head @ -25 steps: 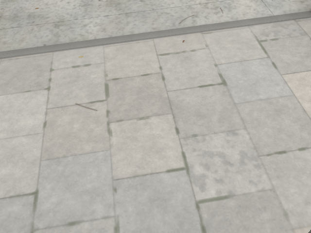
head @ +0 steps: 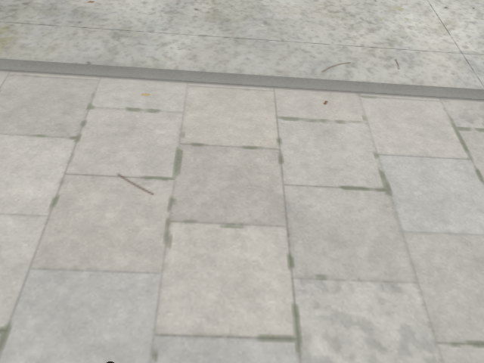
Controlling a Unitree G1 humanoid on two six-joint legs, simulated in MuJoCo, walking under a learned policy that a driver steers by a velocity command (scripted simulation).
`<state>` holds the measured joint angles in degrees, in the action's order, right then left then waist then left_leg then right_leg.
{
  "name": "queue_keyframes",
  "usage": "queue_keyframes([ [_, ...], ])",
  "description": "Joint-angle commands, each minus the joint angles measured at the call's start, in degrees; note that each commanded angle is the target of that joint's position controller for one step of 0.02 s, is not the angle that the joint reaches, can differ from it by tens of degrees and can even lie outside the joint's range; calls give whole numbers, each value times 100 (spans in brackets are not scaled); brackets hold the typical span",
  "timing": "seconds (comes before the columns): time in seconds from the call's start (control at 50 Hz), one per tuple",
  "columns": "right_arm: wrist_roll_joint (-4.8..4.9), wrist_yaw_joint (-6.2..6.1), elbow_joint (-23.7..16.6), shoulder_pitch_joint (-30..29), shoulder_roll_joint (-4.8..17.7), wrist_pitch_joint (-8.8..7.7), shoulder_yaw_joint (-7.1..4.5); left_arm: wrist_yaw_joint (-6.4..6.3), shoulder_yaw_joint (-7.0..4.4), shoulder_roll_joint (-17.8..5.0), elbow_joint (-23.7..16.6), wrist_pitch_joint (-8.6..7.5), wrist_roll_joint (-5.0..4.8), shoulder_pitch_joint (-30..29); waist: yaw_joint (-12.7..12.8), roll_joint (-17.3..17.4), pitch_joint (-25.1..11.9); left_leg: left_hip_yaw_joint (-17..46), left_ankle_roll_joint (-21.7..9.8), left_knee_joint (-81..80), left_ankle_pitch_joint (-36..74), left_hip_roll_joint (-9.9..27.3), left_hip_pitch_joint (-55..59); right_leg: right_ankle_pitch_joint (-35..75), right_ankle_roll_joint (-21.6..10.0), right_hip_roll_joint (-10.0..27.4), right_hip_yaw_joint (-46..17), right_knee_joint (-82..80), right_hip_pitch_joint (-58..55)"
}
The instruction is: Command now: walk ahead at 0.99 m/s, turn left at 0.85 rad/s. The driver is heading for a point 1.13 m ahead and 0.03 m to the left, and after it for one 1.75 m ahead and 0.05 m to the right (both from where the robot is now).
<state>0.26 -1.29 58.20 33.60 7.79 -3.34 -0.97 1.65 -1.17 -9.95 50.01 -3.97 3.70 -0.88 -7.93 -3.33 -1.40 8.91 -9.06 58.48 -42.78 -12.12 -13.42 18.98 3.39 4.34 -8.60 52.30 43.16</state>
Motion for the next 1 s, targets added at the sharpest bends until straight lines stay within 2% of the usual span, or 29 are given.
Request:
queue_keyframes([
  [0.02, 7, 26, -555, -479, 973, -155, -194, 29, -109, -382, -635, 29, -141, -766, 67, 951, 624, 2213, -710, -1329, 2290, 833, -1004, 600, -146, -368, 333, -1188, -1066],
  [0.08, -284, 42, -267, 255, 749, 28, -146, -72, -112, -306, -965, -89, -399, -1069, -469, 1029, 898, 2280, -645, -713, 3192, 721, 134, -499, -147, -484, 299, -2392, -1022],
  [0.1, -380, 8, -253, 132, 649, 89, -122, -95, -134, -300, -855, -179, -549, -584, -269, 1045, 902, 2395, -645, -144, 3078, 720, 280, -178, -249, -80, -315, -3471, -1548],
  [0.14, -400, 60, -145, -165, 822, 124, -190, -118, -332, -726, -465, -236, -549, 723, 311, 814, 554, 1898, -586, 1410, 3360, 413, -70, 1125, -265, 136, -63, -4560, -3163],
  [0.18, -249, 136, -405, -1013, 1028, 102, -355, -156, -503, -1051, 55, -49, -358, 2485, 1402, 29, -30, 760, -254, 3816, 294, 51, -2800, 900, -238, 538, -94, -3472, -6358],
  [0.2, 1, 138, -699, -1130, 800, 14, -298, -123, -506, -1111, 153, -26, -149, 3294, 1701, -279, -629, 514, -192, 4994, 133, 252, -3972, 1600, -12, 859, 132, -1728, -7569],
  [0.22, 232, 59, -858, -576, 711, -34, -246, -75, -466, -1071, 215, -75, -52, 3328, 1303, -1390, -1064, 64, -68, 5650, 227, 528, -5256, 3135, -318, 1523, -311, -865, -8630],
  [0.24, -46, -57, -916, -1073, 839, -32, -204, -58, -482, -858, 270, -112, -39, 3307, 1598, -1349, -1222, -413, -137, 5356, 642, 975, -5911, 1401, -595, 1562, -552, -1105, -8539],
  [0.26, -278, -21, -1059, -1438, 678, -10, -131, -178, -593, -1121, 398, -137, -59, 3354, 1553, -2034, -1267, -538, -42, 5727, 920, 1121, -5998, -2620, -1388, 2018, -1974, -2157, -7488],
  [0.28, -474, 18, -1185, -2510, 893, -52, -258, -199, -344, -263, 437, -280, -89, 3141, 1594, -769, -144, -202, -59, 4493, 1856, 1445, -6088, -3780, -1225, 1636, -1800, -2779, -6180],
  [0.3, -468, 134, -1364, -2862, 741, -88, -225, -208, -241, -123, 600, -400, -71, 3161, 1473, -835, 535, 63, 15, 4175, 2066, 1515, -5915, -2854, -1294, 1765, -2104, -2763, -5101],
  [0.32, -333, 297, -1532, -3139, 441, -32, -93, -256, -163, -3, 730, -455, -153, 2830, 900, -82, 1034, 76, 265, 2652, 2470, 1572, -5038, -2086, -1147, 1458, -1371, -3319, -3502],
  [0.38, -362, 504, -1506, -2746, 331, 9, 33, -278, -203, -427, 397, -427, -287, 1709, 271, -637, 757, -292, 417, 159, 4452, 1496, -2333, -1340, -944, 787, 100, -3953, -1595],
  [0.44, -246, 514, -1697, -3630, 445, 13, 151, -162, -224, -711, 439, -321, -478, 2332, 596, -184, 944, -1233, 361, -1123, 4255, 1294, -1273, -240, -1086, 703, 308, -4565, -1779],
  [0.48, -234, 446, -1789, -4020, 615, -4, 156, -157, -159, -751, 704, -251, -366, 3047, 692, 255, 1096, -1643, 215, -1862, 3562, 1001, -1121, 1616, -1210, 756, 367, -4258, -2940],
  [0.52, -223, 326, -1322, -2447, 1086, -69, -5, -175, -224, -1299, 752, -204, -241, 3250, -47, 23, -26, -1478, 40, -2258, 3125, 678, 792, 2945, -1205, 725, 550, -2177, -3502],
  [0.54, -312, 220, -1012, -1198, 1515, -127, -150, -173, -253, -1450, 690, -178, -231, 3107, -620, 4, -657, -863, -53, -2495, 2978, 1237, 2553, 1800, -1151, 449, 711, -435, -2545],
  [0.56, -482, 126, -1015, -852, 1992, -167, -273, -118, -79, -539, 475, -181, -318, 3474, -246, 1128, -1630, 1461, -329, -2717, 1342, 3145, 4181, -3590, -1064, -201, 825, 1789, -978],
  [0.58, -374, 113, -1099, -647, 2023, -106, -319, -161, -180, -794, 311, -157, -605, 3509, -325, 1199, -2433, 3554, -626, -3694, 559, 4062, 4260, -4462, -1139, -533, 500, 3156, -409],
  [0.6, -290, 66, -959, -1172, 1717, -92, -306, -203, -309, -1194, 140, -128, -508, 2683, -178, 580, -1153, 2599, -421, -3954, 473, 3514, 3429, -3811, -1236, -184, 440, 2974, 246],
  [0.64, -288, 40, -897, -1818, 1242, -182, -239, -144, -268, -750, 98, -62, -385, 2411, 277, 474, 229, 1232, -153, -4387, 1984, 3105, 1878, -3525, -1172, 129, 479, 2382, 221],
  [0.66, -221, 61, -901, -1926, 1030, -207, -180, -77, -247, -505, 215, 78, -268, 2667, 546, 416, 405, 658, -5, -4547, 2416, 2836, 1399, -3458, -1147, 195, 481, 2371, -42],
  [0.72, -44, 118, -728, -1857, 789, -391, -155, 11, -291, -321, -56, 316, -232, 2340, 911, 727, 680, -473, 219, -4930, 3130, 2724, 890, -3347, -975, 386, 556, 2067, 40],
  [0.8, -106, 99, -618, -1943, 698, -532, -153, 119, -219, -245, -628, 279, -272, 1211, 1059, 832, 1131, -2061, 462, -5268, 4735, 2102, 295, -1920, -966, 312, 1085, 915, -39],
  [0.88, -37, -33, -604, -1717, 1252, -591, -231, 292, -180, -466, -837, 221, -258, 837, 1222, 474, 970, -2620, 484, -5141, 7377, 2315, 619, -986, -1285, -209, 1830, -777, -1492],
  [0.94, -184, -156, -822, -1792, 1931, -289, -412, 230, -368, -1087, -517, 278, -314, 2260, 2056, 1024, -94, -2533, 553, -2699, 10557, 2611, 1464, -2318, -1536, -880, 2055, -760, -2977],
  [0.96, -224, -139, -950, -2017, 2063, -156, -462, 155, -504, -1389, -249, 309, -300, 3267, 2546, 958, -577, -2367, 485, -1143, 10283, 2674, 1158, -2826, -1711, -951, 1823, -979, -4070],
  [0.98, -234, -52, -955, -2081, 2007, -91, -481, 47, -657, -1641, -48, 341, -327, 3756, 2712, 448, -712, -2347, 565, 1064, 7894, 2180, 401, -3148, -1919, -922, 1372, -1448, -4999],
  [1.0, -296, 76, -1201, -2214, 963, -174, -209, -36, -676, -1869, -76, 393, -387, 3013, 1939, -1103, 38, -2068, 708, 3353, 1943, 1102, -1566, -2701, -2079, -242, -73, -1488, -5031],
])
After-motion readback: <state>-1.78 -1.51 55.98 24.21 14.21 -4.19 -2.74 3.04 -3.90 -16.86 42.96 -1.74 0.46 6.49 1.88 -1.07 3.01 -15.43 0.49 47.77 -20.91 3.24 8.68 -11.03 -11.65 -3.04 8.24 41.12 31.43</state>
